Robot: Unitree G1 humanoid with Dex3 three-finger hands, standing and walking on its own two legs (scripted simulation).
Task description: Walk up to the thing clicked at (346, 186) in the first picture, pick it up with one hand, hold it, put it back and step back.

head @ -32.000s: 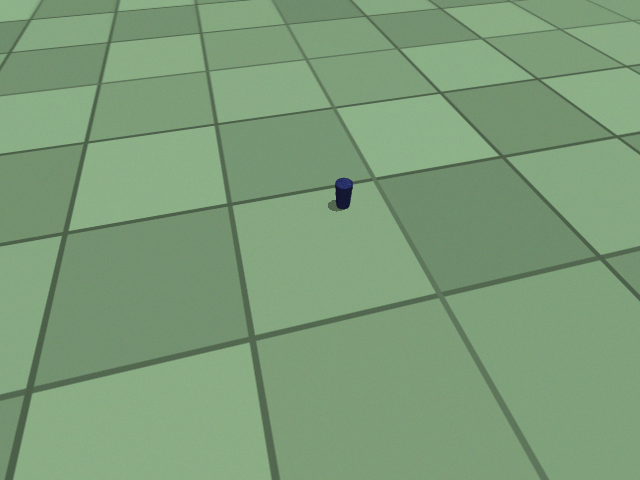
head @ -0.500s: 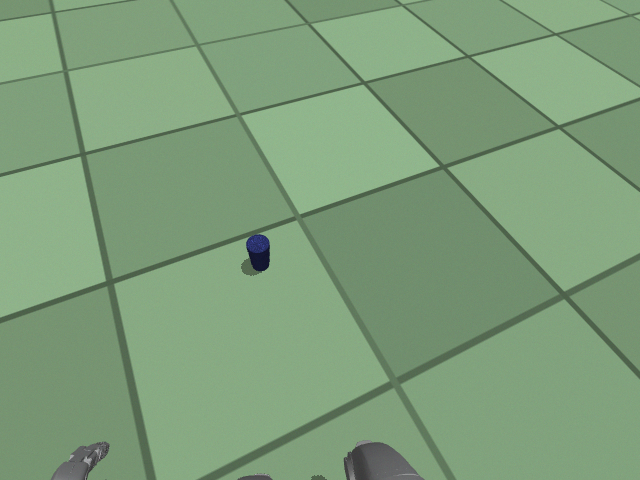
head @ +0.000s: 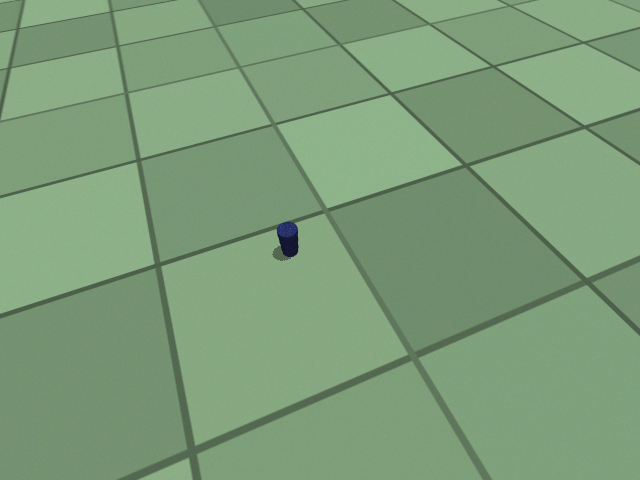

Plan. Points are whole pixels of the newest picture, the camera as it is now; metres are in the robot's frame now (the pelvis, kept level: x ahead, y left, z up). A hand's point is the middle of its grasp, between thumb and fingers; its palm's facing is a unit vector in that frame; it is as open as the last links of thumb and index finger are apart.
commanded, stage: step back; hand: left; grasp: from the side
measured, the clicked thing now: (288, 240) +1.06 +0.19 -0.69
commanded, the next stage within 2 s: stand in 0.90 s
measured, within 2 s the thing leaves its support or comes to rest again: neither
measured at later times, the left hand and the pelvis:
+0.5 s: hand out of the picture +0.05 +0.28 -0.15, palm faces +0.02 -0.93 -0.36, open 7.3 cm; pelvis +0.00 +0.01 +0.00, yaw +1 degrees
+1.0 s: hand out of the picture +0.16 +0.27 -0.13, palm faces -0.02 -0.93 -0.36, open 7.3 cm; pelvis +0.04 +0.02 +0.02, yaw -1 degrees
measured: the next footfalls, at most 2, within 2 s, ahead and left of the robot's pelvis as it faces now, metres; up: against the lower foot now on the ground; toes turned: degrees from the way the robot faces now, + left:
left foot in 0.02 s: +0.07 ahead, +0.13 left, +0.00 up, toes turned -1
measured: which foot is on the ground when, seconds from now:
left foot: up 0.00-0.00, down 0.02-1.00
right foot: down 0.00-1.00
